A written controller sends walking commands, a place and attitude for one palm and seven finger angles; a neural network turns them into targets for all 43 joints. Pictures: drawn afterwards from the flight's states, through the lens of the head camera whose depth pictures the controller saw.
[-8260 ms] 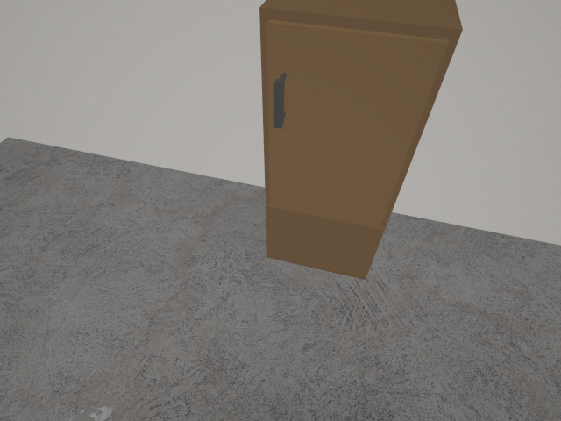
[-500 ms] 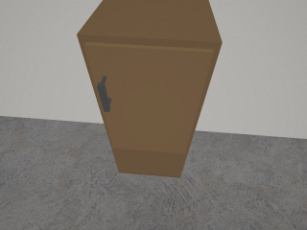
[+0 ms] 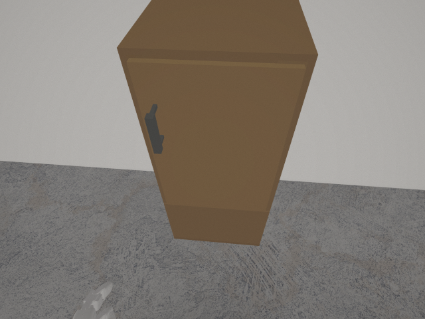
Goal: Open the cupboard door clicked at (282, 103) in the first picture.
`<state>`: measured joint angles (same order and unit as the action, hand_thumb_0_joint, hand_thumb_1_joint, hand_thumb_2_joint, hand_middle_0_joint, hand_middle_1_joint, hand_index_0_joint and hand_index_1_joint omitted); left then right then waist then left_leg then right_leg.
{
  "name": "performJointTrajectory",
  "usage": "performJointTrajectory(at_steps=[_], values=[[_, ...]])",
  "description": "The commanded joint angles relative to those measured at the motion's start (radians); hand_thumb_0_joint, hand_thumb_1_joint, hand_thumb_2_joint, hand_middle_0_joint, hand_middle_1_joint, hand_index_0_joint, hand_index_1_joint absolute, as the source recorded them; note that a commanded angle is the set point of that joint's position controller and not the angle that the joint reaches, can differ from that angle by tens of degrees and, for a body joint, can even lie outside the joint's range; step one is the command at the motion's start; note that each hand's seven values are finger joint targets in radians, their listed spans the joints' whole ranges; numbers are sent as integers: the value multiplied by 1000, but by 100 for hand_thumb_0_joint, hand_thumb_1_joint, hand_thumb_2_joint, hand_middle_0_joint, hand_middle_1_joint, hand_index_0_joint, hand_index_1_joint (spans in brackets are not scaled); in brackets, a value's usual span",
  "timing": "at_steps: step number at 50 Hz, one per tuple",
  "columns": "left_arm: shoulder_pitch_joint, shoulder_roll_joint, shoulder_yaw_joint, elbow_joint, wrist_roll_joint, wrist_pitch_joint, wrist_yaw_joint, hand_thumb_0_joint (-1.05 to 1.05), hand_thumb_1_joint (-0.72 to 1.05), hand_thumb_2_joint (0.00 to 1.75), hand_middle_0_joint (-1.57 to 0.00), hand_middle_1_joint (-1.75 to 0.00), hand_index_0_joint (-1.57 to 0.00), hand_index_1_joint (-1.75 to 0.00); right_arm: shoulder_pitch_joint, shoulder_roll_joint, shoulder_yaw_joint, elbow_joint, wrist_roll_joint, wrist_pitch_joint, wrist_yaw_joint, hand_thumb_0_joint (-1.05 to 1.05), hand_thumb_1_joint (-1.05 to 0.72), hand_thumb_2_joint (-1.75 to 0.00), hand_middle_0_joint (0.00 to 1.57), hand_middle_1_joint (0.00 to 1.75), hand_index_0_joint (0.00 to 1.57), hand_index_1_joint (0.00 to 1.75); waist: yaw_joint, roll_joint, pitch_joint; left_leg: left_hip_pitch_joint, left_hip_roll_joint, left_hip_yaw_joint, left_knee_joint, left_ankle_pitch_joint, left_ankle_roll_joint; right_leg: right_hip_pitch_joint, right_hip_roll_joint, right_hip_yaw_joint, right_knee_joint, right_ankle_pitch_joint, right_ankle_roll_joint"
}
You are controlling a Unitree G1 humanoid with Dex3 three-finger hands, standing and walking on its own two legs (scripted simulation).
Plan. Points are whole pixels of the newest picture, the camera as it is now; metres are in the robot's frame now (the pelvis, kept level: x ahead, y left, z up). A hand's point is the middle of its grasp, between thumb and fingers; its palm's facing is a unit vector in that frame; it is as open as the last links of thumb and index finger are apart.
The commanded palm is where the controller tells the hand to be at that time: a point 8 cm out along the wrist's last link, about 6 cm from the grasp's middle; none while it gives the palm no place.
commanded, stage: raise the hand with hooked fingers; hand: left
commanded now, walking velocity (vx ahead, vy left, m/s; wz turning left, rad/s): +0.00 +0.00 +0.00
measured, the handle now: (156, 129) +0.55 +0.18 +0.03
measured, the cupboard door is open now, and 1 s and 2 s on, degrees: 0 0 0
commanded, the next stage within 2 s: move the hooked fingers beside the handle in 1.98 s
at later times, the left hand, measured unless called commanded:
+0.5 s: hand (106, 302) +0.16 +0.20 -0.03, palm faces -0.05 -1.00 -0.05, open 9.7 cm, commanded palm +0.14 +0.26 -0.02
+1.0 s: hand (80, 267) +0.20 +0.25 +0.00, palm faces -0.02 -1.00 -0.06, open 12.7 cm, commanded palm +0.18 +0.31 +0.01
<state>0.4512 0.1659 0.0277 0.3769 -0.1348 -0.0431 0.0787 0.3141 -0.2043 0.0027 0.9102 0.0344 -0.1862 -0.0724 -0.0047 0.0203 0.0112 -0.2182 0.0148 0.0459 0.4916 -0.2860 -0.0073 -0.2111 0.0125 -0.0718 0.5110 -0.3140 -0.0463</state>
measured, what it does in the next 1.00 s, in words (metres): lowers itself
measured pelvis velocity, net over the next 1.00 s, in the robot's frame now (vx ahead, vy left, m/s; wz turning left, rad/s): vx -0.04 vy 0.03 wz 0.01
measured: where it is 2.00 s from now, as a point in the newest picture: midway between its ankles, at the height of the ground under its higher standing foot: outside the picture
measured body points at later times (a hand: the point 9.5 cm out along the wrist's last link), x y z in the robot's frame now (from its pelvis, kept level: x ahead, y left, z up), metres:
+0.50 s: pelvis -0.06 +0.01 -0.08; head -0.01 +0.03 +0.36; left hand +0.15 +0.26 -0.02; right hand +0.15 -0.19 -0.15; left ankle -0.02 +0.12 -0.74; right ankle -0.03 -0.08 -0.74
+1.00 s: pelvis -0.04 +0.03 -0.05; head +0.00 +0.04 +0.40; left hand +0.20 +0.31 +0.01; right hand +0.12 -0.22 -0.12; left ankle -0.02 +0.12 -0.74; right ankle -0.03 -0.08 -0.74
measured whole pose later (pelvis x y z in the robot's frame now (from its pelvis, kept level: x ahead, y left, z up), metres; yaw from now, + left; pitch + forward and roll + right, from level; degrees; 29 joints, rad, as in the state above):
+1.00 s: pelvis -0.04 +0.03 -0.05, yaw +0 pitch +10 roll -2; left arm 0.22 0.32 0.27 0.15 -0.31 -0.33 -0.36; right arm 0.27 -0.28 0.02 0.56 0.04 -0.25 -0.07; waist -0.02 0.02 -0.09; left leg -0.70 0.02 0.02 0.97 -0.44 0.04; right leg -0.64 -0.01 -0.09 0.91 -0.43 -0.01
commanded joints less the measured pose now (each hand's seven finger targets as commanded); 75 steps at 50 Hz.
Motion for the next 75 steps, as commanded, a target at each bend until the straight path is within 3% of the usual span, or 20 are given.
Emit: performJointTrajectory(at_steps=[1, 2, 4, 6, 7, 9, 13, 17, 20, 22, 27, 29, 32, 34, 36, 41, 54, 60, 74, 75], values=[[-52, 17, 74, -182, -65, -244, -96, 0, 74, 83, -21, -40, -21, -40, -125, -177, -79, -257, -28, -126, -3, 0, -90, -90, 20, 30, 20, 30, -42, -281, -27, -175, -10, -69, 148, 162, 35, -311, -20, -20, 71, 156, 54], [69, -12, 71, -129, -73, -312, -154, 0, 71, 82, -21, -42, -21, -42, -148, -169, -82, -301, -24, -136, 14, 0, -90, -90, 20, 30, 20, 30, 10, -209, -46, -235, -27, -59, 194, 153, 24, -312, -25, -7, 136, 171, 42], [154, -15, 93, -145, -104, -460, -277, 0, 67, 80, -22, -45, -22, -45, -182, -161, -91, -360, -32, -137, 45, 0, -90, -90, 20, 30, 20, 30, 59, -223, -160, -356, -37, -42, 291, 131, 5, -326, -22, 11, 263, 194, 33], [123, 47, 132, -166, -120, -591, -408, 0, 62, 78, -22, -48, -22, -48, -207, -167, -99, -416, -25, -137, 68, 0, -90, -90, 20, 30, 20, 30, 56, -178, -209, -469, -49, -29, 391, 79, -4, -366, -36, 61, 344, 178, 28], [93, 106, 170, -139, -122, -620, -469, 0, 60, 77, -22, -50, -22, -50, -195, -175, -101, -434, -22, -129, 77, 0, -90, -90, 20, 30, 20, 30, 57, -102, -206, -499, -52, -29, 434, 69, -4, -386, -45, 101, 375, 169, 18], [51, 152, 228, -246, -162, -589, -504, 0, 55, 75, -22, -53, -22, -53, -225, -178, -101, -519, -9, -108, 71, 0, -90, -90, 20, 30, 20, 30, 78, -90, -307, -540, -58, -6, 464, 24, 11, -367, -46, 133, 382, 48, 21], [-161, 169, 219, -510, -191, -505, -435, 0, 46, 71, -23, -58, -23, -58, -210, -162, -84, -593, 2, -72, 41, 0, -90, -90, 20, 30, 20, 30, 35, -1, -299, -548, -38, -31, 485, -108, 29, -478, -29, 157, 338, -221, 26], [-307, 179, 142, -720, -134, -518, -359, 0, 36, 67, -24, -64, -24, -64, -139, -161, -55, -571, -14, -70, 14, 0, -90, -90, 20, 30, 20, 30, -41, 68, -312, -473, -5, -81, 489, -70, 48, -538, 3, 92, 383, -119, 15], [-299, 171, 111, -641, -114, -489, -375, 0, 29, 64, -24, -69, -24, -69, -126, -168, -40, -535, -10, -85, 2, 0, -90, -90, 20, 30, 20, 30, -60, 92, -287, -466, -1, -103, 472, -105, 44, -575, 9, 56, 379, -138, 16], [-274, 198, 144, -533, -131, -432, -405, 0, 25, 62, -25, -72, -25, -72, -128, -176, -34, -520, -3, -88, -5, 0, -90, -90, 20, 30, 20, 30, -51, 52, -268, -487, -2, -113, 456, -127, 41, -554, 16, 48, 363, -162, 17], [-164, 250, 265, -470, -177, -304, -419, 0, 13, 57, -25, -80, -25, -80, -158, -166, -30, -536, 6, -81, -6, 0, -90, -90, 20, 30, 20, 30, 23, 4, -335, -461, -13, -106, 381, -66, 35, -409, 11, 32, 319, -125, 19], [-173, 251, 282, -510, -185, -304, -404, 0, 8, 55, -26, -82, -26, -82, -154, -159, -29, -534, 3, -83, -3, 0, -90, -90, 20, 30, 20, 30, 27, 27, -349, -439, -12, -97, 366, -35, 32, -387, 4, 27, 312, -94, 22], [-206, 247, 281, -494, -188, -331, -385, 0, 1, 52, -26, -87, -26, -87, -148, -163, -25, -522, -3, -90, -1, 0, -90, -90, 20, 30, 20, 30, 14, -9, -279, -444, -8, -107, 346, -45, 30, -412, 12, 13, 308, -107, 19], [-230, 252, 277, -493, -180, -361, -385, 0, -3, 50, -27, -90, -27, -90, -130, -170, -27, -514, -3, -100, 3, 0, -90, -90, 20, 30, 20, 30, 6, 28, -278, -429, -8, -102, 338, -61, 29, -426, 7, 15, 305, -121, 20], [-243, 250, 272, -481, -180, -378, -394, 0, -8, 48, -27, -93, -27, -93, -113, -181, -32, -510, -1, -109, 2, 0, -90, -90, 20, 30, 20, 30, -7, 2, -282, -416, -6, -102, 332, -72, 31, -433, 8, 12, 297, -126, 23], [-287, 288, 297, -482, -189, -381, -422, 0, -20, 43, -28, -100, -28, -100, -92, -195, -34, -502, 5, -124, -2, 0, -90, -90, 20, 30, 20, 30, -4, 47, -310, -356, -6, -104, 310, -21, 28, -399, 8, 9, 291, -63, 19], [-451, 380, 385, -365, -229, -311, -508, 0, -50, 30, -30, -120, -30, -120, -87, -208, -19, -487, 9, -105, -10, 0, -90, -90, 20, 30, 20, 30, -4, 88, -303, -266, -10, -93, 276, 119, 25, -302, 15, 13, 244, 108, 15], [-546, 429, 423, -285, -243, -279, -562, 0, -50, 30, -30, -120, -30, -120, -86, -215, -14, -482, 10, -96, -16, 0, -90, -90, 20, 30, 20, 30, -7, 52, -301, -243, -10, -97, 259, 135, 26, -285, 18, 12, 223, 131, 16], [-739, 563, 517, -130, -262, -247, -645, 0, -50, 30, -30, -120, -30, -120, -70, -232, -9, -474, 12, -74, -25, 0, -90, -90, 20, 30, 20, 30, 1, 72, -313, -207, -13, -88, 221, 151, 30, -233, 18, 29, 177, 149, 10], [-722, 533, 495, -119, -262, -246, -650, 0, -50, 30, -30, -120, -30, -120, -68, -229, -11, -477, 14, -75, -24, 0, -90, -90, 20, 30, 20, 30, 1, 81, -310, -198, -13, -87, 217, 154, 29, -240, 18, 25, 176, 149, 11]])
